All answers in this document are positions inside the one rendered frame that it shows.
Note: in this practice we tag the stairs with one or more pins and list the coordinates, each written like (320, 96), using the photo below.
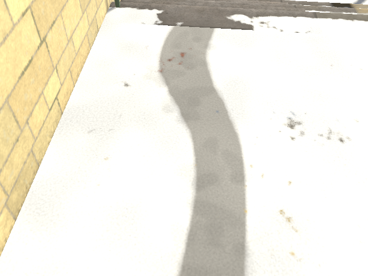
(246, 4)

